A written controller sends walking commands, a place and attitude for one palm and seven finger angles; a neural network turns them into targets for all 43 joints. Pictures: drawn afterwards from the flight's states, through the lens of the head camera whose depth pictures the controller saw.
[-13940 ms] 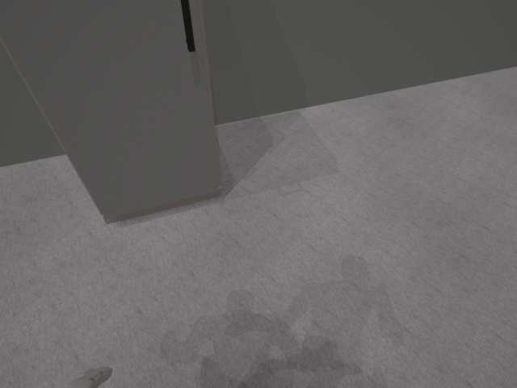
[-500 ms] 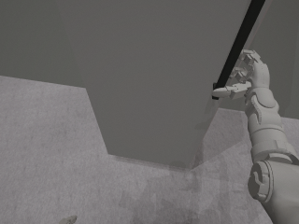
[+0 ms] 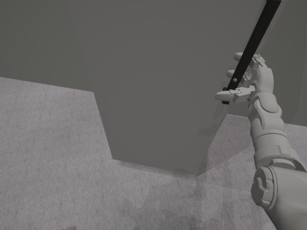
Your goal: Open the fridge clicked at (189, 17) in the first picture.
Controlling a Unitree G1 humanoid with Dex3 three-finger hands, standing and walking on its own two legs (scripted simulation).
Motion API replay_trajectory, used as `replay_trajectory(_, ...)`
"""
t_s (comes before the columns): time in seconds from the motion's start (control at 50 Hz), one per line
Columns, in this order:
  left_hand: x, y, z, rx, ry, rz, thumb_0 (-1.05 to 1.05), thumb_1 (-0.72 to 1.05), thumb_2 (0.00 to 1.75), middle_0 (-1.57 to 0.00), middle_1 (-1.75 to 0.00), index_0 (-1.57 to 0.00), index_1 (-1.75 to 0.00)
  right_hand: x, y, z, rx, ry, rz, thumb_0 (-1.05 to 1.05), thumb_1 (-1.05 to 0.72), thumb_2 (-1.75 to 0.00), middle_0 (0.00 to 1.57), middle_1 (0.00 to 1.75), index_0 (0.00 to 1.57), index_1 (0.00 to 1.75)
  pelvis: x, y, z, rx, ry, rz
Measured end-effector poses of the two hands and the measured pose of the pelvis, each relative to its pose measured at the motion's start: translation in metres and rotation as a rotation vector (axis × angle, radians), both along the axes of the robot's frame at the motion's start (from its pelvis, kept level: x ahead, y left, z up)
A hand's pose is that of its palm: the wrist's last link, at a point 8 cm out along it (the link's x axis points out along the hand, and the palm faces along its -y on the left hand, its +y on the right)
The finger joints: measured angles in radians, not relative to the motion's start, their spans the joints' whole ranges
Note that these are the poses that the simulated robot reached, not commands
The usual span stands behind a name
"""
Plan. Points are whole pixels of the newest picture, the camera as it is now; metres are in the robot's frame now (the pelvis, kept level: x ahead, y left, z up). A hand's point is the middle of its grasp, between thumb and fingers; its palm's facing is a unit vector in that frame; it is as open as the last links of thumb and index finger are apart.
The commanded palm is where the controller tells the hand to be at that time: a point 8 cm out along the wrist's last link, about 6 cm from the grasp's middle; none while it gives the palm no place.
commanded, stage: slide the fingers in behind the handle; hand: right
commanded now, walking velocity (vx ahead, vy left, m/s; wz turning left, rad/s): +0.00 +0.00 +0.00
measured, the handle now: (243, 57) +0.53 -0.16 +0.20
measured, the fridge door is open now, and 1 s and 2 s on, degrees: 0 0 0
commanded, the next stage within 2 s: grip the handle and tug to test in 0.46 s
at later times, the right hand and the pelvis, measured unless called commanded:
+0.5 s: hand (232, 79) +0.48 -0.13 +0.17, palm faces +0.04 +1.00 +0.00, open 14.0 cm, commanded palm +0.45 -0.19 +0.17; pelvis -0.01 +0.00 +0.00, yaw +0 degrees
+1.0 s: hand (234, 78) +0.49 -0.14 +0.16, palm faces +0.05 +1.00 +0.01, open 9.5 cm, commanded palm +0.45 -0.19 +0.17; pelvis +0.01 -0.01 +0.00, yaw +1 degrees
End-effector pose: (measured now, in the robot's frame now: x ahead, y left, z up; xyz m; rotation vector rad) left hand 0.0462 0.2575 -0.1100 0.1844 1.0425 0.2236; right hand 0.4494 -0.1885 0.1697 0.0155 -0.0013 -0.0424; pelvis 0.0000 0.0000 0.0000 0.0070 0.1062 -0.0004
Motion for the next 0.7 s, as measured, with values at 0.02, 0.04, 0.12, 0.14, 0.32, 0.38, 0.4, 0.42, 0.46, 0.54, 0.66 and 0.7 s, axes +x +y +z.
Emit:
replay_trajectory(0.02,0.001,0.001,0.000,0.001,-0.003,0.001,0.01,0.90,0.90,-0.20,-0.30,-0.21,-0.30,0.000,0.000,-0.001,0.002,0.008,-0.003,-0.01,0.50,-0.30,0.30,1.20,0.30,1.20,-0.001,0.000,0.000,0.000,-0.001,0.000)
replay_trajectory(0.04,0.001,0.001,0.001,0.003,-0.007,0.001,0.01,0.90,0.90,-0.20,-0.30,-0.21,-0.30,0.000,0.000,-0.002,-0.001,0.014,-0.006,-0.01,0.50,-0.30,0.30,1.20,0.30,1.20,-0.001,0.001,0.000,0.000,-0.001,0.000)
replay_trajectory(0.12,0.003,0.001,0.002,0.005,-0.022,-0.002,0.01,0.90,0.90,-0.20,-0.30,-0.21,-0.30,-0.002,0.001,-0.001,-0.024,0.004,-0.007,-0.01,0.50,-0.30,0.30,1.20,0.30,1.20,-0.003,0.001,0.000,0.000,-0.003,-0.001)
replay_trajectory(0.14,0.003,0.001,0.001,0.005,-0.023,-0.004,0.01,0.90,0.90,-0.20,-0.30,-0.21,-0.30,-0.002,0.002,0.000,-0.026,-0.002,-0.005,-0.01,0.50,-0.30,0.30,1.20,0.30,1.20,-0.004,0.000,0.000,0.000,-0.003,-0.002)
replay_trajectory(0.32,-0.001,-0.002,0.000,0.001,-0.017,-0.005,0.01,0.90,0.90,-0.20,-0.30,-0.21,-0.30,0.000,0.002,0.002,-0.016,-0.005,-0.007,-0.01,0.50,-0.30,0.30,1.20,0.30,1.20,-0.006,0.000,0.000,-0.002,0.001,0.000)
replay_trajectory(0.38,-0.003,-0.003,-0.001,-0.001,-0.012,-0.005,0.01,0.90,0.90,-0.20,-0.30,-0.21,-0.30,0.000,0.003,0.003,-0.028,-0.011,0.000,-0.01,0.50,-0.30,0.30,1.20,0.30,1.20,-0.006,-0.002,0.000,-0.002,0.001,-0.001)
replay_trajectory(0.4,-0.004,-0.004,-0.001,-0.002,-0.008,-0.006,0.01,0.90,0.90,-0.20,-0.30,-0.21,-0.30,0.000,0.003,0.003,-0.023,-0.010,0.003,-0.01,0.50,-0.30,0.30,1.20,0.30,1.20,-0.006,-0.002,0.000,-0.001,0.000,-0.001)
replay_trajectory(0.42,-0.005,-0.004,-0.001,-0.002,-0.004,-0.005,0.01,0.90,0.90,-0.20,-0.30,-0.21,-0.30,0.001,0.003,0.002,-0.018,-0.006,0.004,-0.01,0.50,-0.30,0.30,1.20,0.30,1.20,-0.006,-0.002,0.000,-0.001,0.001,-0.001)
replay_trajectory(0.46,-0.007,-0.005,-0.002,-0.002,0.002,-0.003,0.01,0.90,0.90,-0.20,-0.30,-0.21,-0.30,0.002,0.004,0.000,-0.010,0.006,0.005,-0.01,0.50,-0.30,0.30,1.20,0.30,1.20,-0.006,-0.003,0.000,-0.001,0.002,-0.001)
replay_trajectory(0.54,-0.010,-0.006,-0.002,0.002,0.012,0.000,0.01,0.90,0.90,-0.20,-0.30,-0.21,-0.30,0.006,0.005,-0.003,-0.009,0.018,0.002,-0.01,0.50,-0.30,0.30,1.20,0.30,1.20,-0.006,-0.004,-0.001,-0.001,0.009,0.000)
replay_trajectory(0.66,-0.016,-0.006,-0.001,0.007,0.030,0.013,0.01,0.90,0.90,-0.20,-0.30,-0.21,-0.30,0.013,0.000,-0.005,-0.011,0.003,-0.008,-0.01,0.47,-0.31,0.31,1.20,0.30,1.21,-0.003,-0.005,-0.001,-0.001,0.020,0.006)
replay_trajectory(0.7,-0.017,-0.007,-0.001,0.008,0.037,0.015,0.01,0.90,0.90,-0.20,-0.30,-0.21,-0.30,0.014,-0.001,-0.004,-0.020,-0.003,-0.005,-0.01,0.44,-0.32,0.31,1.21,0.30,1.21,-0.002,-0.006,-0.001,-0.001,0.023,0.006)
